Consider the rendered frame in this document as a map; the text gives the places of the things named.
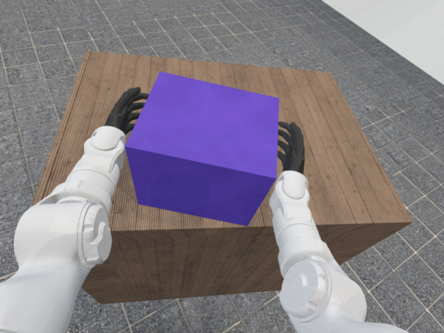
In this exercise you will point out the robot right upper arm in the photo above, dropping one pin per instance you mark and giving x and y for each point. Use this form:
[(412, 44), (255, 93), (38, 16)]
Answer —
[(319, 299)]

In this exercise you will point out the robot left upper arm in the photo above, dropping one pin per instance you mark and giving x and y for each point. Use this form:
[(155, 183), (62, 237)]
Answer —
[(57, 245)]

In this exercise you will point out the robot right hand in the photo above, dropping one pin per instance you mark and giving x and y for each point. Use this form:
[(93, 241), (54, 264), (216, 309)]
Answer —
[(294, 160)]

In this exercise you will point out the robot left forearm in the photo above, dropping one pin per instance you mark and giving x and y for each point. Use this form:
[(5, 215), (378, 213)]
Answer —
[(95, 176)]

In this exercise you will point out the robot right forearm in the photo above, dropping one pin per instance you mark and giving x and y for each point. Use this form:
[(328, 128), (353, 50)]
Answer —
[(295, 231)]

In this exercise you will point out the pedestal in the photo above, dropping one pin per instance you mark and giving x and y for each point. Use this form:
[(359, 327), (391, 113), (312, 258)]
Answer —
[(159, 254)]

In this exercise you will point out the robot left hand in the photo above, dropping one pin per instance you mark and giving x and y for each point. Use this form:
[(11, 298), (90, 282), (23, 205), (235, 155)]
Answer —
[(121, 116)]

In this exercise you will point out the carton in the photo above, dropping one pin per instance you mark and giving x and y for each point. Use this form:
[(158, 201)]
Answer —
[(204, 149)]

